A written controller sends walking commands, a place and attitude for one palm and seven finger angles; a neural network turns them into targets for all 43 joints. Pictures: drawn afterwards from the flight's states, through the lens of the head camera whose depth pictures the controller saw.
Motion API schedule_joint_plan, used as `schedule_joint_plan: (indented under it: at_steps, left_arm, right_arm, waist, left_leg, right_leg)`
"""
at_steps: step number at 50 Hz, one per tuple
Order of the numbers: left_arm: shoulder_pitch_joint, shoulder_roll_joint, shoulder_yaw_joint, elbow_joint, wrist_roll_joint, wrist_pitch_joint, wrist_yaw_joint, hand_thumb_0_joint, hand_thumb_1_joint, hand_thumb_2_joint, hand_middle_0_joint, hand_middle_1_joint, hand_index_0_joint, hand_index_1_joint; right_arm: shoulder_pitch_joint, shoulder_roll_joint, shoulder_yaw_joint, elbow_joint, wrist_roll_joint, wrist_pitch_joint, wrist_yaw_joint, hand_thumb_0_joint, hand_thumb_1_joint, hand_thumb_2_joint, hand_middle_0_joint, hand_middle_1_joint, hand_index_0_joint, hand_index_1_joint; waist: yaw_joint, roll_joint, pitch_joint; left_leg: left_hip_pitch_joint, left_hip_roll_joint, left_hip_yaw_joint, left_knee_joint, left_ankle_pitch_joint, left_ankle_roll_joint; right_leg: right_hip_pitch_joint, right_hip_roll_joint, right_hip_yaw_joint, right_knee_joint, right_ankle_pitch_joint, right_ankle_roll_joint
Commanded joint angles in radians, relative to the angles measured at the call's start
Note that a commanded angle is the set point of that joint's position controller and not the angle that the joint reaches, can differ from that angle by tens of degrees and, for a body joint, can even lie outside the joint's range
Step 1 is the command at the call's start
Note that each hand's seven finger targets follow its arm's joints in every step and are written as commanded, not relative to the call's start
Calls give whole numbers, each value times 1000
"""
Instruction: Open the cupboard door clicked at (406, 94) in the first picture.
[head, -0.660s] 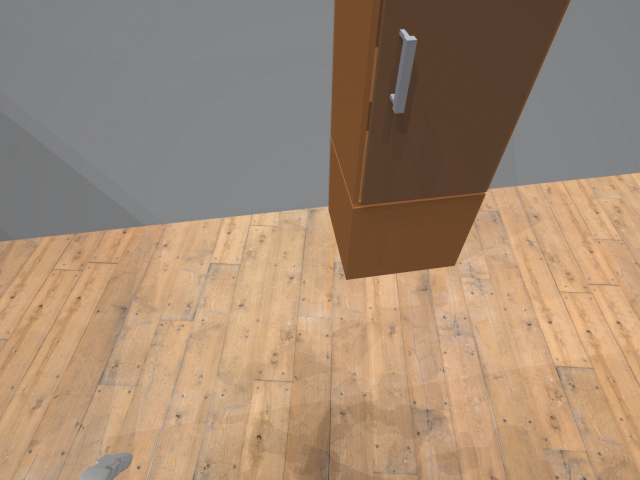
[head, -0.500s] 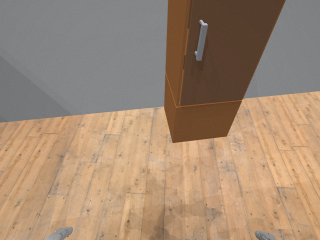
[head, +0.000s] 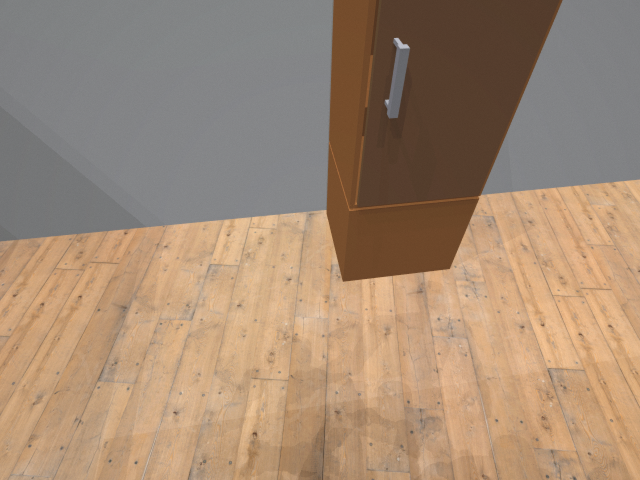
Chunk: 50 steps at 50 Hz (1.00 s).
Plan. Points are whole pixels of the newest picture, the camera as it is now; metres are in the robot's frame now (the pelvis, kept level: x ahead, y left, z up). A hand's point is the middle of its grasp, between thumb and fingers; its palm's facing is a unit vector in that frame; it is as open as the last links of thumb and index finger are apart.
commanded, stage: stand and wait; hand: left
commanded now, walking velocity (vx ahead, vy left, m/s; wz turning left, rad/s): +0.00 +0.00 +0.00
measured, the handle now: (394, 79) +0.93 -0.11 +0.07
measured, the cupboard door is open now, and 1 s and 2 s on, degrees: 0 0 0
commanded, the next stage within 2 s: look at it before walking up in 0.36 s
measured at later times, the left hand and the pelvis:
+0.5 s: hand out of the picture +0.06 +0.24 -0.15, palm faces -0.03 -0.94 -0.34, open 7.4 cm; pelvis -0.01 +0.00 +0.00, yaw +0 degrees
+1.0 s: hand out of the picture +0.08 +0.25 -0.15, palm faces -0.02 -0.94 -0.34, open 7.4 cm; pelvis +0.00 +0.00 +0.00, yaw +0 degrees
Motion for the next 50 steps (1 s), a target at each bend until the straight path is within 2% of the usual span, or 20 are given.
schedule_joint_plan:
  at_steps: [1,8,10,18,28,32,39,43,50]
  left_arm:
    - [-61,200,38,-61,0,-31,8,0,900,900,-200,-300,-200,-300]
    - [-60,203,38,-53,1,-32,7,0,900,900,-200,-300,-200,-300]
    - [-59,200,37,-53,1,-31,7,0,900,900,-200,-300,-200,-300]
    - [-55,198,37,-50,3,-32,7,0,900,900,-200,-300,-200,-300]
    - [-45,198,37,-46,1,-37,9,0,900,900,-200,-300,-200,-300]
    - [-45,199,37,-44,2,-38,9,0,900,900,-200,-300,-200,-300]
    - [-47,200,36,-44,1,-38,10,0,900,900,-200,-300,-200,-300]
    - [-45,202,36,-44,2,-39,10,0,900,900,-200,-300,-200,-300]
    - [-49,203,36,-45,2,-38,9,0,900,900,-200,-300,-200,-300]
  right_arm:
    - [-61,-199,-37,-64,-1,-25,-16,0,-900,-900,200,300,200,300]
    - [-47,-197,-35,-51,-1,-25,-13,0,-900,-900,200,300,200,300]
    - [-47,-199,-36,-48,-1,-26,-13,0,-900,-900,200,300,200,300]
    - [-39,-196,-36,-43,0,-26,-12,0,-900,-900,200,300,200,300]
    - [-44,-197,-35,-42,2,-31,-15,0,-900,-900,200,300,200,300]
    - [-47,-195,-36,-43,2,-28,-15,0,-900,-900,200,300,200,300]
    - [-56,-200,-36,-42,1,-29,-16,0,-900,-900,200,300,200,300]
    - [-58,-200,-36,-45,2,-29,-16,0,-900,-900,200,300,200,300]
    - [-65,-200,-36,-43,1,-27,-15,0,-900,-900,200,300,200,300]
  waist:
    - [-2,-9,-46]
    - [-3,-13,-45]
    - [-3,1,-41]
    - [-3,-7,-40]
    - [-2,3,-86]
    - [-3,-8,-69]
    - [-3,11,-78]
    - [-3,-5,-77]
    - [-2,6,-55]
  left_leg:
    - [-19,110,-95,-76,114,35]
    - [-27,109,-99,-84,81,34]
    - [-25,111,-100,-89,79,33]
    - [-30,112,-101,-90,69,34]
    - [6,120,-93,-74,172,33]
    - [4,119,-89,-74,164,30]
    - [23,122,-86,-81,182,30]
    - [29,122,-86,-79,204,29]
    - [22,120,-85,-92,170,28]
  right_leg:
    - [-5,-108,107,-89,108,-34]
    - [-16,-110,113,-106,50,-34]
    - [-23,-107,113,-107,48,-33]
    - [-33,-108,116,-110,33,-32]
    - [7,-112,105,-86,174,-33]
    - [-3,-112,108,-94,177,-34]
    - [7,-111,105,-95,196,-32]
    - [13,-114,106,-97,227,-33]
    - [2,-112,109,-112,188,-31]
